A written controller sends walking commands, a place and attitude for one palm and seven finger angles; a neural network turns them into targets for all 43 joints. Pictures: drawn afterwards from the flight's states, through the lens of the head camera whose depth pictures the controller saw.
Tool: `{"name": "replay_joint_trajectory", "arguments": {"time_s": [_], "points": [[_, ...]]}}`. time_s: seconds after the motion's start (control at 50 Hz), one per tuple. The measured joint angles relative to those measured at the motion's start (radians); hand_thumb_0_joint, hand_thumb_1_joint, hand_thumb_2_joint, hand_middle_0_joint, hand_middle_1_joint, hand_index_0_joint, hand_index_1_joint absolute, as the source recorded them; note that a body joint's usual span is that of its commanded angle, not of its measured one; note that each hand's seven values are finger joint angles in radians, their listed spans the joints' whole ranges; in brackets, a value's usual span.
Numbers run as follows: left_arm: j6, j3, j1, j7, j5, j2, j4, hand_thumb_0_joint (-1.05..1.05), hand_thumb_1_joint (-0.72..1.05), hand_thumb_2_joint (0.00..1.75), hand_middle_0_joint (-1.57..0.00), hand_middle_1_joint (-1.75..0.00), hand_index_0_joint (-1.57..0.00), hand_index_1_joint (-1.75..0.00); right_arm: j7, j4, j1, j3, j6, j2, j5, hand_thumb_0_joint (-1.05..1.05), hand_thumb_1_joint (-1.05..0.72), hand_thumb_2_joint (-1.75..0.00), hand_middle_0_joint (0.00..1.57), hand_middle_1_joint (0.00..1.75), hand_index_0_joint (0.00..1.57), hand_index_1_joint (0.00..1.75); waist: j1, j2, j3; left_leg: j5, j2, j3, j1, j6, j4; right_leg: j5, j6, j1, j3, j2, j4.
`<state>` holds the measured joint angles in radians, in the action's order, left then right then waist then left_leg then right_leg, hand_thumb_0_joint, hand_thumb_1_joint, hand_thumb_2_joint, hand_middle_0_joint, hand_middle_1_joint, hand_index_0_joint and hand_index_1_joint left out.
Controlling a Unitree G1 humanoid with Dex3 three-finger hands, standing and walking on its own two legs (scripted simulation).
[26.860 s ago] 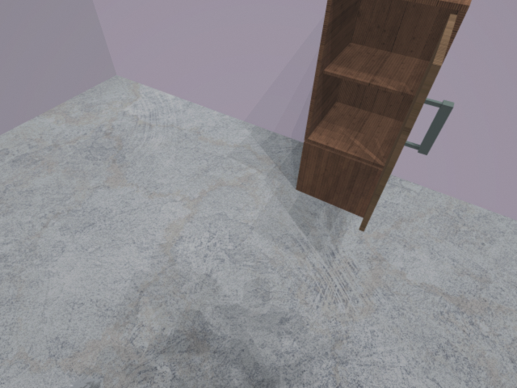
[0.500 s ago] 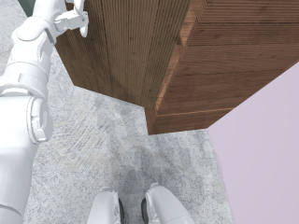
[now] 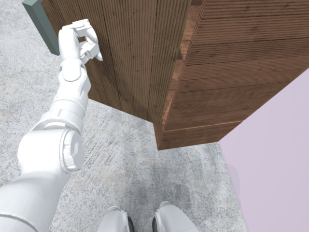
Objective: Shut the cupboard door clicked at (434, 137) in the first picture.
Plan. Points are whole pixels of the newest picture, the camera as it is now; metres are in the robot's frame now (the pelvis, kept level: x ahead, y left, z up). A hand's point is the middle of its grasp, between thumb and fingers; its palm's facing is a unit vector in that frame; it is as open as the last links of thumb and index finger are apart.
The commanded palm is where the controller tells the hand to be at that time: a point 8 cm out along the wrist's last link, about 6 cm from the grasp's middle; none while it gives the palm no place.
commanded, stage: pull the fist back off the door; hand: left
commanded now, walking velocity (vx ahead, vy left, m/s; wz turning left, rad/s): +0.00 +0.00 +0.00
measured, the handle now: (50, 24) +0.64 +0.17 +0.10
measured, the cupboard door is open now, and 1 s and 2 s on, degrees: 59 59 59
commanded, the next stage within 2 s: draw the hand back to the body in 0.46 s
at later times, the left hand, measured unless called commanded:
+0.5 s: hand (96, 73) +0.47 +0.06 +0.10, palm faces +0.03 -1.00 -0.03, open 3.1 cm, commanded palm +0.45 +0.11 +0.10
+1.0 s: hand (46, 103) +0.38 +0.14 +0.15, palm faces +0.04 -1.00 -0.01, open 3.1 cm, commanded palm +0.34 +0.19 +0.15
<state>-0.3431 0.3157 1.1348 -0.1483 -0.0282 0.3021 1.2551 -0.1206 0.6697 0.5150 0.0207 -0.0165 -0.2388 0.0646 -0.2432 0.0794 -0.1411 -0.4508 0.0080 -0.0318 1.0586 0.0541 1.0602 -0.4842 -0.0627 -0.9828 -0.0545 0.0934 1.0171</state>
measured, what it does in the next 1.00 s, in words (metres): stands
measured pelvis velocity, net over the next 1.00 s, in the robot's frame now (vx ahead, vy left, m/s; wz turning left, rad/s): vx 0.00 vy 0.00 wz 0.01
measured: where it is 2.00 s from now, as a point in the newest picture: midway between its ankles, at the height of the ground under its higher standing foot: outside the picture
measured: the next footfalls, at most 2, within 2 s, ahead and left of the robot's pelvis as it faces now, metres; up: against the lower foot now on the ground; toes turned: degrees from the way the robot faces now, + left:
none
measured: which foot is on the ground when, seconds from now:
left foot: down 0.00-1.00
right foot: down 0.00-1.00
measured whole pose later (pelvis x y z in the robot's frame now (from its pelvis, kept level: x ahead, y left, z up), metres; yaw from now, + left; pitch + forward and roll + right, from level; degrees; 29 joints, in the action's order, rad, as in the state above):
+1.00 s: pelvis +0.00 +0.00 +0.05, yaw +1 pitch +8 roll -1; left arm -0.31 0.12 0.36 0.03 0.18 0.20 0.55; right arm -0.01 0.62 0.36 0.00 -0.04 -0.27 -0.06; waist -0.06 0.04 -0.10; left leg -0.36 -0.01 -0.05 0.57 0.05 0.78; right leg -0.40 -0.06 -0.51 -0.02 0.08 0.76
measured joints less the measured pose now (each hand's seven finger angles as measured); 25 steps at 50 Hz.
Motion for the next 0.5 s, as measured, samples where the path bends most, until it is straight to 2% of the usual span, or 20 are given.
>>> {"name": "replay_joint_trajectory", "arguments": {"time_s": [0.12,0.24,0.32,0.5], "points": [[-0.062,-0.037,-0.099,0.009,0.019,-0.037,-0.034,0.02,0.91,0.90,-1.30,-1.50,-1.30,-1.50,0.003,-0.004,-0.008,-0.019,-0.010,-0.016,-0.012,0.00,-0.91,-0.90,0.21,0.30,0.20,0.30,0.030,-0.013,-0.009,0.004,-0.005,-0.004,-0.083,-0.006,-0.047,0.000,-0.005,0.078,0.008,-0.003,-0.037],[-0.089,-0.099,-0.215,0.028,0.055,-0.100,-0.119,0.02,0.91,0.90,-1.30,-1.50,-1.30,-1.50,0.009,-0.014,-0.052,-0.043,-0.024,-0.034,-0.026,0.00,-0.91,-0.90,0.21,0.30,0.20,0.30,0.073,-0.029,-0.011,0.009,-0.013,-0.002,-0.137,-0.009,-0.072,-0.002,-0.007,0.130,0.008,-0.010,-0.052],[-0.108,-0.135,-0.280,0.025,0.062,-0.141,-0.164,0.02,0.91,0.90,-1.30,-1.50,-1.30,-1.50,0.018,-0.021,-0.100,-0.052,-0.026,-0.041,-0.034,0.00,-0.91,-0.90,0.20,0.30,0.20,0.30,0.097,-0.038,-0.008,0.012,-0.018,0.000,-0.162,-0.011,-0.077,-0.004,-0.008,0.153,0.005,-0.014,-0.052],[-0.130,-0.177,-0.308,0.010,0.059,-0.168,-0.180,0.02,0.90,0.90,-1.30,-1.50,-1.31,-1.50,0.041,-0.025,-0.197,-0.044,-0.018,-0.028,-0.046,0.00,-0.91,-0.90,0.20,0.30,0.20,0.30,0.117,-0.045,-0.003,0.021,-0.025,0.002,-0.178,-0.012,-0.071,-0.003,-0.009,0.166,0.001,-0.021,-0.035]]}}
